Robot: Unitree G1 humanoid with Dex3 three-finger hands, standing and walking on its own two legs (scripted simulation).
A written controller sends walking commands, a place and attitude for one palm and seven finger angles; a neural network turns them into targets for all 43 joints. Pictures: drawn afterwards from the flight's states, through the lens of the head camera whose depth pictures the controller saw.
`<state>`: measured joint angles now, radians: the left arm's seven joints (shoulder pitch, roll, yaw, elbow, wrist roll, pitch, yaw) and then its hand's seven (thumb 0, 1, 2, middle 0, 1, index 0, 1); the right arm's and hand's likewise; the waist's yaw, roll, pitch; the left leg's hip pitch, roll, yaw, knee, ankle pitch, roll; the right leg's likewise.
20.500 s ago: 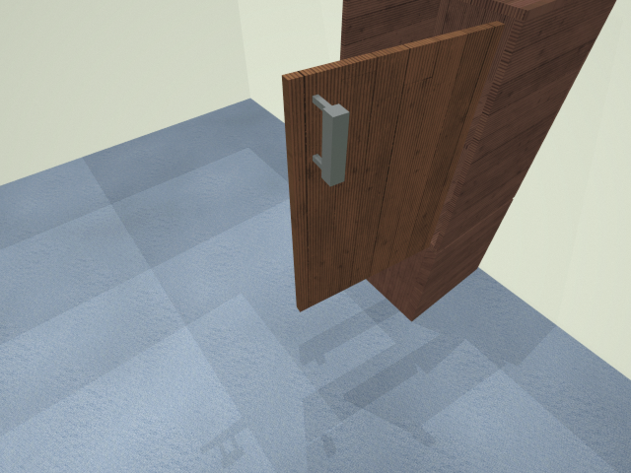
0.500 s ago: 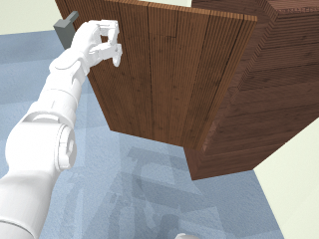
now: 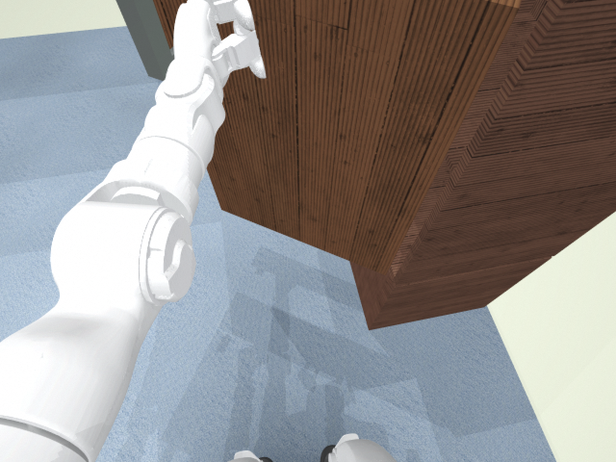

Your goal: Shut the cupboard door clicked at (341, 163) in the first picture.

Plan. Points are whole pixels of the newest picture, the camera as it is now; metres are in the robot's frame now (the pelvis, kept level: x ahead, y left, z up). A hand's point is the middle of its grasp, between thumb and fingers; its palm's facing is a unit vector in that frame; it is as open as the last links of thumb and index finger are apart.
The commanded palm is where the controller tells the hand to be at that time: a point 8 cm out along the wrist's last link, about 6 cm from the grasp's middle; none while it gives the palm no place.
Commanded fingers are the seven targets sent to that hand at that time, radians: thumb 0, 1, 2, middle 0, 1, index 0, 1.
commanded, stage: pull the fist back off the door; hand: left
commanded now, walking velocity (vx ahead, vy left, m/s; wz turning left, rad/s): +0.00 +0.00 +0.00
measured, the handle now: (157, 19) +0.63 +0.11 +0.18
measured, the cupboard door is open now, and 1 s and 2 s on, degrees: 55 53 53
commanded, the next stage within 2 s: draw the hand back to the body in 0.72 s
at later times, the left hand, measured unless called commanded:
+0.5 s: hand (241, 95) +0.48 +0.01 +0.18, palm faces -0.11 -0.99 -0.02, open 3.1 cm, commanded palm +0.46 +0.06 +0.19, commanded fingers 0.00 0.90 0.90 -1.30 -1.50 -1.30 -1.50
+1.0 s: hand (215, 105) +0.46 +0.04 +0.19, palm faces -0.06 -1.00 +0.05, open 3.1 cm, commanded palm +0.41 +0.09 +0.19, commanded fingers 0.00 0.90 0.90 -1.30 -1.50 -1.30 -1.50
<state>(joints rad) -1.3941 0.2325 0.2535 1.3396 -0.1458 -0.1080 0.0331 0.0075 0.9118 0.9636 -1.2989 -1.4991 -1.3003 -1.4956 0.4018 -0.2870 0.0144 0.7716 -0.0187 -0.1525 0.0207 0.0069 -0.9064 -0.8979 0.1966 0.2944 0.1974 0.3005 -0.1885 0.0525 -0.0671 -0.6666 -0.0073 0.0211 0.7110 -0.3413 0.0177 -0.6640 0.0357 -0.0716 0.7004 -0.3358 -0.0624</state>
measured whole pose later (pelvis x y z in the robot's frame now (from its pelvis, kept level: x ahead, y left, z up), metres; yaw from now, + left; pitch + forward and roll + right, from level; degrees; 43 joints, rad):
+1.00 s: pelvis +0.00 +0.01 +0.02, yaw -3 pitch +7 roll +1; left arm -0.84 0.10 0.19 0.88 -0.12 -0.21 0.07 0.01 0.90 0.90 -1.30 -1.50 -1.30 -1.50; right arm 0.39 -0.25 0.02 0.69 0.02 -0.06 0.02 0.01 -0.91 -0.90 0.20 0.29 0.20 0.30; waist -0.08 0.05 -0.08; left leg -0.38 -0.01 0.08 0.56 -0.30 0.03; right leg -0.42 0.04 0.00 0.59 -0.29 -0.05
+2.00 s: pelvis +0.01 +0.02 +0.03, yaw -1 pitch -4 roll -1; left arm 0.46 0.35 0.29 -0.35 -0.08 -0.04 0.08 0.01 0.89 0.90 -0.50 -0.62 -0.50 -0.61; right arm 0.24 -0.25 0.02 0.62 0.03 0.02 -0.06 0.02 -0.90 -0.90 0.20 0.29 0.20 0.30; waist 0.05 0.08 -0.01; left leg -0.09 -0.03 0.03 0.42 -0.27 0.04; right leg -0.08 0.03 -0.04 0.39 -0.25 -0.03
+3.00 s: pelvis -0.03 +0.04 +0.02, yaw -2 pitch +1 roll -1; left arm 0.57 0.46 0.41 -0.47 -0.07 -0.13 0.13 0.01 0.89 0.90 -0.21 -0.30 -0.21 -0.30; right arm 0.19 -0.25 -0.01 0.53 0.03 0.07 -0.09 0.01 -0.91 -0.90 0.20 0.29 0.20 0.30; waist 0.00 0.02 -0.03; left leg -0.31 -0.04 0.07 0.56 -0.27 0.07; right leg -0.31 0.01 -0.01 0.55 -0.25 0.00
